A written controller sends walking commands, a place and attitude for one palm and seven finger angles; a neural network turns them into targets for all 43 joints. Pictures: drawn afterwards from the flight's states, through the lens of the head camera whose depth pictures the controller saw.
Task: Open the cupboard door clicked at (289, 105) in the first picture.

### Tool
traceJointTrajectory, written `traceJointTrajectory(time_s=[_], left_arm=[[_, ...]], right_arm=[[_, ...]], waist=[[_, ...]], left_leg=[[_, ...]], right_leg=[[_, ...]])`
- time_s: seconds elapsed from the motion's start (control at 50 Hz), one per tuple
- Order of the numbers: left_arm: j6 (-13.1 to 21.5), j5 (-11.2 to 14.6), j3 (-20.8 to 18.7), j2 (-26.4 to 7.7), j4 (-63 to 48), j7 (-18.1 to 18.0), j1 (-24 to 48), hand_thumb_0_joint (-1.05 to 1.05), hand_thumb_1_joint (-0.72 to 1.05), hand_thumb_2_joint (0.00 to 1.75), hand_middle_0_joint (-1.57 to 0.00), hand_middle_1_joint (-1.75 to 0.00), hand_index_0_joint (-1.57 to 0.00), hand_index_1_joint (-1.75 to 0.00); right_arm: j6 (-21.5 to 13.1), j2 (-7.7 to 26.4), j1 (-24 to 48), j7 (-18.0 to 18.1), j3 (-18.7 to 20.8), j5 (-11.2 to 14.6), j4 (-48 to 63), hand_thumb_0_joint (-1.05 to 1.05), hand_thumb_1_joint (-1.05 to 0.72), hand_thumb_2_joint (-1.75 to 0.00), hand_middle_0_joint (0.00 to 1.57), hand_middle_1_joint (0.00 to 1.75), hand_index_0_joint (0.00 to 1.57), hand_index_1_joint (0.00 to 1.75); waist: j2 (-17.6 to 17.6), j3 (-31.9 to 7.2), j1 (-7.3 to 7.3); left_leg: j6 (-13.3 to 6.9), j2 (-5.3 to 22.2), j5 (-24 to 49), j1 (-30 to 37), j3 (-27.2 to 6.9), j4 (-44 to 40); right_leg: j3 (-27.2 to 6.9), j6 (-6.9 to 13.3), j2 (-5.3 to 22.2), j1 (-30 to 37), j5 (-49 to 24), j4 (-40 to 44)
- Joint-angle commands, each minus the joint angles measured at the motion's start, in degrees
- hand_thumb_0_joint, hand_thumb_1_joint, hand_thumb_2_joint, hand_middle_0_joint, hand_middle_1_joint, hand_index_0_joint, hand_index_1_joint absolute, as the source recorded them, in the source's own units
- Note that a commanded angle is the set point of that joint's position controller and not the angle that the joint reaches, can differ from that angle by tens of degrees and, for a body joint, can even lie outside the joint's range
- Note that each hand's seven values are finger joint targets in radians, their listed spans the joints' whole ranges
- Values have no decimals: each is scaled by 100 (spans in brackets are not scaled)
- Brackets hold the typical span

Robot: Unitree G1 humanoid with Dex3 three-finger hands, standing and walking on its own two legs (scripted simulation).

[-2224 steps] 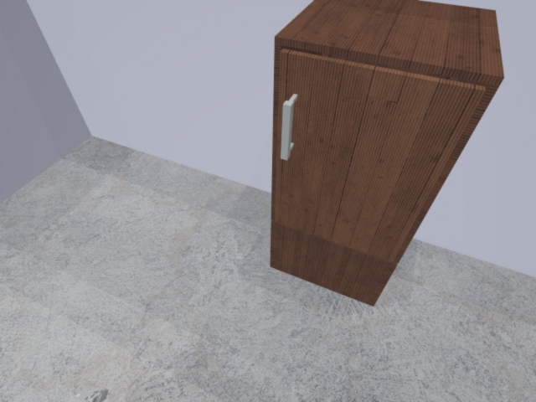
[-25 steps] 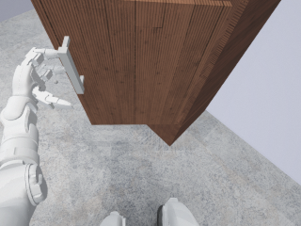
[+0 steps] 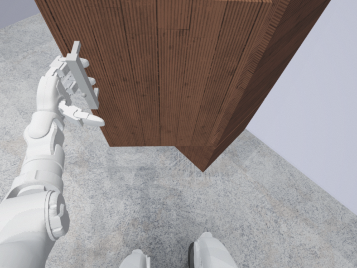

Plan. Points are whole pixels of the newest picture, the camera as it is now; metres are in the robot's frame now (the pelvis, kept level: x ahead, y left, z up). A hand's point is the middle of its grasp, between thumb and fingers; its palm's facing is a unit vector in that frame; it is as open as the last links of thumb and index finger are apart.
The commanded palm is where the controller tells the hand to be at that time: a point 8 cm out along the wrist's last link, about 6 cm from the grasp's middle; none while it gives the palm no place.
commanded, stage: slide the fingers in behind the handle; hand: left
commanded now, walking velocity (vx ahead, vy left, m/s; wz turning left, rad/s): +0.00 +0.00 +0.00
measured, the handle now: (86, 78) +0.52 +0.19 +0.07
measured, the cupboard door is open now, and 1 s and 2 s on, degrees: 47 47 74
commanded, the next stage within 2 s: close the thumb around the handle in 0.46 s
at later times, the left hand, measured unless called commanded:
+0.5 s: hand (89, 94) +0.48 +0.17 +0.07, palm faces -0.03 -1.00 -0.03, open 13.9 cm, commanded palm +0.45 +0.22 +0.07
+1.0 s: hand (86, 93) +0.48 +0.18 +0.07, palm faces -0.03 -1.00 -0.03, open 8.8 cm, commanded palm +0.45 +0.23 +0.07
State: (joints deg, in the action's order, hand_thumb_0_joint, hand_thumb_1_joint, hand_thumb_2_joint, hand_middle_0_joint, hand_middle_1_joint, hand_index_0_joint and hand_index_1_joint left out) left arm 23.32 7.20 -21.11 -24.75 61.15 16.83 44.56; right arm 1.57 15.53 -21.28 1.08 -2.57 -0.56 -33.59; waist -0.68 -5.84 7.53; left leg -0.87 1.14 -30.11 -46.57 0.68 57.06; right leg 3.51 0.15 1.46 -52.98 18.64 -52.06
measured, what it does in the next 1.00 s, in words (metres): stands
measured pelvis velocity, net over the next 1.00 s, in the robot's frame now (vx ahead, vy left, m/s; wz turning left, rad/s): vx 0.00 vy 0.00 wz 0.00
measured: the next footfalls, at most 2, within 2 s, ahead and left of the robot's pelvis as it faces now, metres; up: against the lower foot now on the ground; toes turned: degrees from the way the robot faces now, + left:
none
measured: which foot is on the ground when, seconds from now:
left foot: down 0.00-1.00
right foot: down 0.00-1.00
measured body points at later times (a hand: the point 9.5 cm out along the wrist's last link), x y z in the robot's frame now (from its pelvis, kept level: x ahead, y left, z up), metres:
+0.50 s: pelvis +0.00 -0.01 +0.00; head +0.12 +0.00 +0.43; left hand +0.47 +0.23 +0.07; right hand +0.04 -0.27 -0.12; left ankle -0.03 +0.11 -0.68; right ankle +0.06 -0.12 -0.68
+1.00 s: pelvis +0.00 +0.00 +0.00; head +0.12 +0.00 +0.43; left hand +0.47 +0.23 +0.07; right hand +0.04 -0.27 -0.11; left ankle -0.03 +0.11 -0.68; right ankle +0.06 -0.12 -0.68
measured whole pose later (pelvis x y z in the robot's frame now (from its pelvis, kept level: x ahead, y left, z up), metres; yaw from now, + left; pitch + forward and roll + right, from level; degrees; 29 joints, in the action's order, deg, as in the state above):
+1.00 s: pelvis +0.00 +0.00 +0.00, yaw +0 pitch +20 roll -1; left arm 23.6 7.1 -21.5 -24.8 60.7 16.5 44.3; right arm 1.2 15.8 -21.8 1.0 -2.3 -0.6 -33.6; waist -1.0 -5.9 7.6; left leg -0.6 1.3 -30.0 -46.8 0.9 56.6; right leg 3.2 0.4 1.2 -53.6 18.6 -52.1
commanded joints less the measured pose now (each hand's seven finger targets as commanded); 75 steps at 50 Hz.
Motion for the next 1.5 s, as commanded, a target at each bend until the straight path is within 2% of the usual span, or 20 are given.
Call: traceJointTrajectory(time_s=[0.0,0.1,0.16,0.22,0.26,0.32,0.36,0.54,0.68,0.74,0.8,0.94,1.0,1.04,1.06,1.1,1.28,1.34,1.38,1.48], left_arm=[[415,92,-77,-1303,-1307,1,2377,0,-50,30,-30,-120,-30,-120],[406,149,21,-1144,-1532,-14,2244,0,-50,30,-30,-120,-30,-120],[316,166,-85,-1160,-1219,-106,2163,0,-50,30,-30,-120,-30,-120],[388,51,-191,-1380,-1362,-189,2314,0,-50,30,-30,-120,-30,-120],[407,12,-238,-1419,-1146,-208,2154,0,-50,30,-30,-120,-30,-120],[470,20,-224,-1437,-1233,-164,2430,0,-50,30,-30,-120,-30,-120],[461,36,-204,-1402,-1148,-131,2325,0,-50,30,-30,-120,-30,-120],[413,82,-228,-1447,-1183,-46,2388,0,-50,30,-30,-120,-30,-120],[373,94,-108,-1335,-1161,-19,2365,0,-11,47,-33,-124,-33,-124],[433,107,-231,-1466,-1333,-43,2344,0,6,54,-34,-126,-34,-126],[388,114,-104,-1311,-1145,-39,2407,0,23,61,-35,-128,-35,-128],[432,120,-317,-1540,-1354,-30,2220,0,62,78,-38,-132,-38,-132],[405,170,-48,-1188,-1339,23,2178,0,79,85,-39,-134,-39,-134],[367,161,-185,-1326,-1259,5,2112,0,90,90,-40,-135,-40,-135],[345,167,-197,-1339,-1216,-3,2064,0,90,90,-40,-135,-40,-135],[398,154,-24,-1201,-1501,4,2252,0,90,90,-40,-135,-40,-135],[400,9,-461,-1632,-1328,-279,2019,0,90,90,-40,-135,-40,-135],[427,65,-418,-1524,-1366,-250,2021,0,90,90,-40,-135,-40,-135],[419,140,114,-828,-1500,-236,2263,0,90,90,-40,-135,-40,-135],[448,145,9,-875,-1927,-298,1395,0,90,90,-40,-135,-40,-135]], right_arm=[[-138,939,-819,33,378,7,423,0,-90,-90,20,30,20,30],[-133,951,-843,10,418,15,413,0,-90,-90,20,30,20,30],[-111,961,-864,1,415,20,331,0,-90,-90,20,30,20,30],[-112,933,-818,15,389,10,374,0,-90,-90,20,30,20,30],[-109,942,-852,22,393,12,354,0,-90,-90,20,30,20,30],[-132,933,-832,30,391,6,361,0,-90,-90,20,30,20,30],[-135,939,-827,41,385,15,377,0,-90,-90,20,30,20,30],[-153,948,-851,52,396,22,360,0,-90,-90,20,30,20,30],[-154,949,-812,48,385,34,372,0,-90,-90,20,30,20,30],[-165,968,-866,47,413,14,368,0,-90,-90,20,30,20,30],[-168,956,-844,48,385,22,367,0,-90,-90,20,30,20,30],[-147,958,-866,40,404,9,390,0,-90,-90,20,30,20,30],[-155,941,-837,27,395,24,434,0,-90,-90,20,30,20,30],[-124,961,-875,25,413,23,372,0,-90,-90,20,30,20,30],[-121,966,-865,26,410,32,374,0,-90,-90,20,30,20,30],[-131,948,-834,29,405,27,424,0,-90,-90,20,30,20,30],[-105,925,-805,29,380,-3,442,0,-90,-90,20,30,20,30],[-125,918,-782,31,385,3,469,0,-90,-90,20,30,20,30],[-176,875,-724,-5,396,12,466,0,-90,-90,20,30,20,30],[-198,889,-728,-57,452,23,531,0,-90,-90,20,30,20,30]], waist=[[-451,-2651,39],[-624,-2800,16],[-144,-2466,41],[-506,-2537,-33],[-131,-2388,-22],[-501,-2544,-10],[-179,-2522,22],[-402,-2673,18],[-401,-2496,41],[-384,-2799,-11],[-345,-2428,91],[-442,-2838,-42],[-469,-2588,18],[-385,-2605,-10],[-234,-2517,3],[-567,-2601,8],[-259,-2520,-112],[-299,-2559,-108],[-414,-2545,9],[-364,-2833,-210]], left_leg=[[27,-133,2366,604,-161,-791],[80,-100,2705,955,-214,-802],[35,-101,2240,576,-166,-870],[20,-152,2140,530,-105,-874],[1,-139,2075,381,-117,-872],[5,-159,2053,461,-73,-828],[-20,-158,1986,359,-79,-827],[-13,-165,2061,384,-68,-799],[-10,-156,1946,381,-78,-830],[6,-141,2221,567,-120,-799],[-15,-148,2091,426,-115,-803],[12,-141,2388,563,-102,-790],[16,-134,2444,598,-126,-818],[27,-117,2404,609,-124,-827],[12,-118,2327,529,-116,-837],[35,-131,2514,725,-157,-848],[25,-148,2222,343,-100,-855],[31,-141,2246,426,-83,-847],[53,-137,2198,595,-96,-856],[67,-127,2546,719,-76,-936]], right_leg=[[-216,153,-245,2357,-1752,238],[-160,165,-262,2211,-1790,245],[-176,119,-248,2323,-1650,333],[-246,139,-223,2408,-1652,309],[-244,128,-223,2455,-1637,320],[-292,135,-218,2430,-1638,297],[-298,110,-216,2492,-1638,309],[-315,112,-207,2520,-1732,284],[-298,112,-214,2396,-1583,328],[-270,126,-227,2475,-1755,264],[-242,130,-238,2312,-1656,294],[-282,135,-231,2571,-1924,252],[-224,154,-253,2396,-1879,263],[-223,136,-250,2405,-1852,279],[-228,125,-248,2424,-1827,309],[-200,163,-252,2339,-1836,267],[-260,127,-211,2561,-1790,243],[-262,125,-220,2534,-1800,251],[-230,124,-233,2361,-1707,296],[-227,152,-230,2693,-1980,291]])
